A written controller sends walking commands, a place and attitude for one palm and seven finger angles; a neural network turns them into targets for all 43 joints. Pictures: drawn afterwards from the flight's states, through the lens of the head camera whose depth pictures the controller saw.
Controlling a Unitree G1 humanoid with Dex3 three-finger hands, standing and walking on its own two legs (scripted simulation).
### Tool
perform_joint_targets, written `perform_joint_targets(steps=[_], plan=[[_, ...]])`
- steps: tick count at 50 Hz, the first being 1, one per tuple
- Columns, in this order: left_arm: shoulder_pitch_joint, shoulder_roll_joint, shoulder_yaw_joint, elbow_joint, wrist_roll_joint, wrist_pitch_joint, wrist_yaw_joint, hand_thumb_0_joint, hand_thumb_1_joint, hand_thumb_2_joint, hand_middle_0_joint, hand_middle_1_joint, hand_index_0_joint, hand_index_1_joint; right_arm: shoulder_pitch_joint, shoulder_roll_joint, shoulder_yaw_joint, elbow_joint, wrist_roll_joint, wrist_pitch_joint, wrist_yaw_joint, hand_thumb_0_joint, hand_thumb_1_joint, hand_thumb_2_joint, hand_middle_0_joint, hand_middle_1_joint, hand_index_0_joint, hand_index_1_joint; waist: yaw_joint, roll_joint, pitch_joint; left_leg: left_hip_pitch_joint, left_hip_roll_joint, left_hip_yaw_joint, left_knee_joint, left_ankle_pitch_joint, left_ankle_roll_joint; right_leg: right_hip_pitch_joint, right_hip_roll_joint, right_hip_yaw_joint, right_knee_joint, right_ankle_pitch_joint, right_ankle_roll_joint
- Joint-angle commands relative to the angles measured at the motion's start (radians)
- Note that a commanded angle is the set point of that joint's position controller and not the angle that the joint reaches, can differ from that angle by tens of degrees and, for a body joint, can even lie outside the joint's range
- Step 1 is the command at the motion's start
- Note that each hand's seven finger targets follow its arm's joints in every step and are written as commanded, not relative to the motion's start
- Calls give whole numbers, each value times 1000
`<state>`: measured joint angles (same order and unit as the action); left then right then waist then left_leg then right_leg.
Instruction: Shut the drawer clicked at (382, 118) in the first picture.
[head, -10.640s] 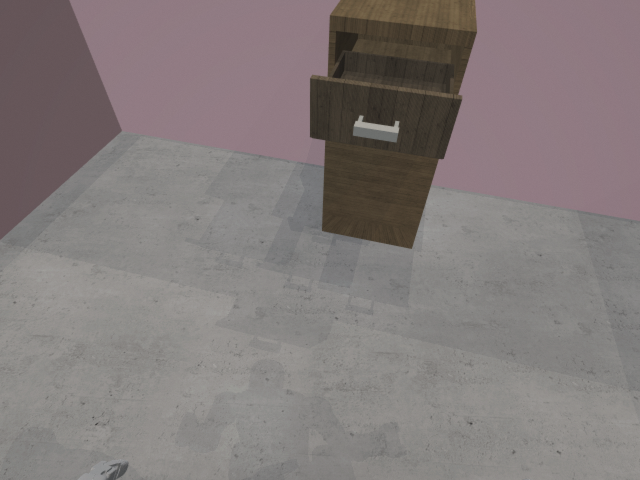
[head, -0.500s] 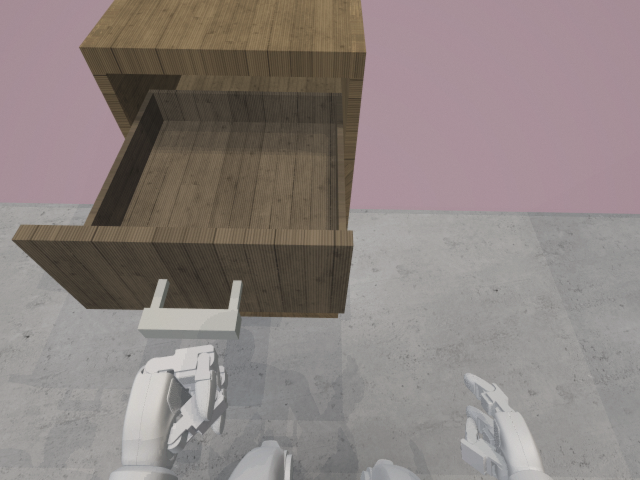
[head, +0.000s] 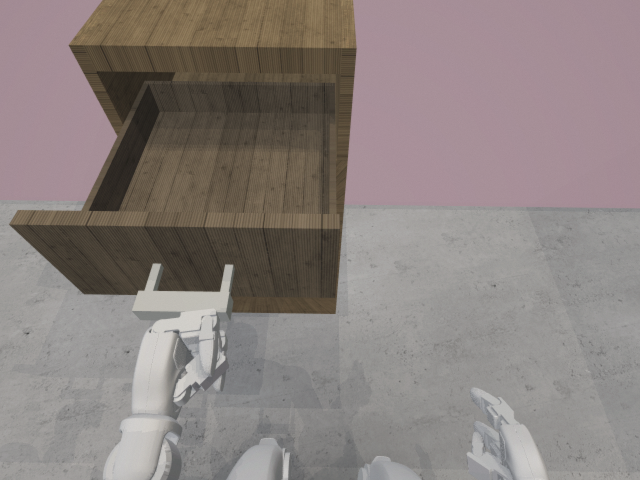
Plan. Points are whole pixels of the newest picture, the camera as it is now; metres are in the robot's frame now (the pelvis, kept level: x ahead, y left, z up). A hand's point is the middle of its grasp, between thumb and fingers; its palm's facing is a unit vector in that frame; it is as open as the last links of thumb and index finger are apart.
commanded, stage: push the drawer shut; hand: left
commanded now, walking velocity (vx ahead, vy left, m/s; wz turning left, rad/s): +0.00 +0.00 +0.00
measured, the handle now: (188, 289) +0.33 +0.17 +0.06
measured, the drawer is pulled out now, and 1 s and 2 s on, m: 0.28 0.16 0.03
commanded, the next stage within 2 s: none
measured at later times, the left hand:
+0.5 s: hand (228, 302) +0.31 +0.12 +0.06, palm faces -0.01 -1.00 -0.05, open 3.1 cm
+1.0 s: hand (232, 260) +0.37 +0.13 +0.05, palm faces +0.00 -1.00 -0.04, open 3.0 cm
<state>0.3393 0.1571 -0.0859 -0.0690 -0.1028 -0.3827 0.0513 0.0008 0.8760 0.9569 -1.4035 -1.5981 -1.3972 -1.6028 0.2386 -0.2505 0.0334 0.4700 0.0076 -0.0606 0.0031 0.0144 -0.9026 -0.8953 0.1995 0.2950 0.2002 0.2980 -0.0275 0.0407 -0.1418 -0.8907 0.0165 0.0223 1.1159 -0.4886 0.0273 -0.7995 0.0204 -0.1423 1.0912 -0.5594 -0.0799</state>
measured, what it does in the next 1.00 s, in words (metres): stands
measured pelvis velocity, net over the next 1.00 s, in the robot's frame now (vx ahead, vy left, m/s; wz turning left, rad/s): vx -0.01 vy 0.02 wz -0.02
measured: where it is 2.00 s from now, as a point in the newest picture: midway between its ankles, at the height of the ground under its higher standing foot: outside the picture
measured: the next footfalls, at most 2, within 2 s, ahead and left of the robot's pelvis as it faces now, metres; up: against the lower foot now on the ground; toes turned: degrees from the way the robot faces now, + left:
none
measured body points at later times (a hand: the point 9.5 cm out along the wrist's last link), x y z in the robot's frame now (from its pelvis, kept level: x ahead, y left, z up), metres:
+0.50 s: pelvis +0.00 +0.00 +0.01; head +0.06 +0.00 +0.46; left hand +0.31 +0.18 +0.06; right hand +0.15 -0.24 -0.09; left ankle +0.03 +0.10 -0.66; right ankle -0.01 -0.07 -0.66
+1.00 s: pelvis -0.01 +0.02 +0.01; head +0.07 +0.02 +0.45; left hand +0.37 +0.18 +0.06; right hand +0.11 -0.23 -0.10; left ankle +0.03 +0.10 -0.66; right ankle -0.01 -0.07 -0.66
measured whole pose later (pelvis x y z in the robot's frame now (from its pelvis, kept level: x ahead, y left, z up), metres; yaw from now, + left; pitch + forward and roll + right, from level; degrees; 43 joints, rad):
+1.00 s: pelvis -0.01 +0.02 +0.01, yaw -1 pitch +16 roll -2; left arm -0.30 0.17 0.04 0.54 -0.11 -0.41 0.05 -0.01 0.80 0.92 -1.40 -1.60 -1.40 -1.60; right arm 0.24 -0.25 0.03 0.60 0.01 -0.01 0.02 0.01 -0.90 -0.90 0.20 0.29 0.20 0.30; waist -0.06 0.03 -0.12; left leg -0.88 0.01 0.05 1.05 -0.44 0.05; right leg -0.81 0.02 -0.11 1.03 -0.50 -0.06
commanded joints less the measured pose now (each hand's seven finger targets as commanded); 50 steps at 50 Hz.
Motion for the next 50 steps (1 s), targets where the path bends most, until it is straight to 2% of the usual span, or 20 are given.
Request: perform_joint_targets(steps=[1,3,4,5,6,9,13,14,18,21,23,27,30,32,35,37,40,45,49,50], plan=[[-264,52,40,-204,-9,-66,-5,0,900,900,-1400,-1600,-1400,-1600,-46,-107,-51,-134,2,-58,-13,0,-900,-900,200,300,200,300,-40,-10,-239,183,-15,-57,-130,181,14,106,-21,168,-217,242,63],[-297,80,72,-153,-15,-49,-4,0,900,900,-1400,-1600,-1400,-1600,-41,-113,-50,-121,6,-54,-17,0,-900,-900,200,300,200,300,-42,-36,-231,169,-14,-56,-131,176,15,122,-22,180,-234,232,67],[-325,67,60,-138,-18,-43,-7,0,900,900,-1400,-1600,-1400,-1600,-46,-111,-48,-117,7,-53,-17,0,-900,-900,200,300,200,300,-48,-38,-225,164,-16,-54,-133,168,15,127,-26,186,-241,228,70],[-351,90,88,-135,-22,-42,-6,0,900,900,-1400,-1600,-1400,-1600,-45,-113,-51,-109,9,-53,-18,0,-900,-900,200,300,200,300,-41,-30,-239,170,-14,-53,-137,168,14,132,-26,187,-243,222,69],[-363,66,62,-119,-21,-35,-11,0,900,900,-1400,-1600,-1400,-1600,-49,-111,-48,-111,10,-53,-19,0,-900,-900,200,300,200,300,-44,-25,-235,177,-16,-51,-140,173,15,136,-27,187,-246,232,70],[-402,73,83,-67,-31,-25,-10,0,900,900,-1400,-1600,-1400,-1600,-48,-114,-48,-98,10,-51,-20,0,-900,-900,200,300,200,300,-40,-36,-234,184,-15,-52,-152,176,15,145,-27,187,-258,237,71],[-449,91,112,-20,-37,-29,-13,0,900,900,-1400,-1600,-1400,-1600,-44,-119,-50,-87,10,-48,-18,0,-900,-900,200,300,200,300,-33,-53,-245,195,-15,-51,-169,206,14,178,-27,181,-257,285,73],[-453,76,100,-7,-38,-30,-16,0,900,900,-1400,-1600,-1400,-1600,-47,-116,-50,-87,12,-48,-16,0,-900,-900,200,300,200,300,-31,-48,-243,198,-17,-48,-169,211,13,181,-29,186,-259,301,74],[-547,85,115,53,-39,-42,-12,0,900,900,-1400,-1600,-1400,-1600,-44,-120,-51,-63,10,-45,-14,0,-900,-900,200,300,200,300,-45,-53,-221,203,-13,-50,-175,198,14,151,-25,176,-261,277,74],[-583,77,116,94,-39,-54,-13,0,900,900,-1400,-1600,-1400,-1600,-44,-121,-53,-56,10,-42,-10,0,-900,-900,200,300,200,300,-40,-42,-231,214,-15,-47,-180,200,11,147,-26,174,-258,285,72],[-640,109,145,117,-41,-59,-7,0,900,900,-1400,-1600,-1400,-1600,-39,-127,-54,-45,10,-39,-12,0,-900,-900,200,300,200,300,-45,-64,-231,201,-15,-49,-178,189,14,150,-25,181,-263,267,74],[-664,111,165,151,-42,-68,-12,0,900,900,-1400,-1600,-1400,-1600,-31,-125,-59,-33,10,-30,-10,0,-900,-900,200,300,200,300,-33,-36,-291,235,-17,-42,-184,239,10,178,-25,172,-245,341,71],[-706,105,163,174,-45,-69,-14,0,900,900,-1400,-1600,-1400,-1600,-27,-125,-60,-24,10,-23,-6,0,-900,-900,200,300,200,300,-35,-7,-292,258,-15,-45,-190,253,8,163,-20,161,-239,350,68],[-716,109,172,192,-44,-71,-12,0,900,900,-1400,-1600,-1400,-1600,-20,-128,-62,-21,10,-20,-6,0,-900,-900,200,300,200,300,-30,-15,-299,272,-13,-50,-198,273,5,163,-16,149,-232,365,63],[-776,103,165,233,-40,-73,-6,0,900,900,-1400,-1600,-1400,-1600,-13,-132,-61,-11,9,-13,-4,0,-900,-900,200,300,200,300,-43,-26,-274,275,-9,-59,-202,257,5,127,-11,139,-232,337,62],[-817,87,146,239,-34,-80,-2,0,900,900,-1400,-1600,-1400,-1600,-9,-132,-64,-8,8,-11,-1,0,-900,-900,200,300,200,300,-49,-20,-287,290,-8,-64,-202,248,4,111,-10,136,-230,319,62],[-896,102,158,286,-29,-85,7,0,900,900,-1400,-1600,-1400,-1600,1,-138,-64,7,7,-4,-3,0,-900,-900,200,300,200,300,-65,-37,-276,285,-6,-70,-199,227,6,82,-8,135,-230,294,63],[-969,114,178,352,-16,-90,20,0,900,900,-1400,-1600,-1400,-1600,17,-141,-67,17,5,4,-1,0,-900,-900,200,300,200,300,-63,-24,-312,305,-6,-76,-200,228,3,67,-3,130,-223,281,61],[-1071,129,188,413,-8,-89,21,0,900,900,-1400,-1600,-1400,-1600,33,-142,-63,32,3,11,-2,0,-900,-900,200,300,200,300,-76,-3,-323,301,-7,-78,-197,219,3,53,0,132,-221,272,61],[-1075,133,199,449,-9,-86,23,0,900,900,-1400,-1600,-1400,-1600,39,-142,-63,36,3,14,-2,0,-900,-900,200,300,200,300,-78,-25,-310,291,-6,-79,-201,207,3,53,1,130,-226,261,62]])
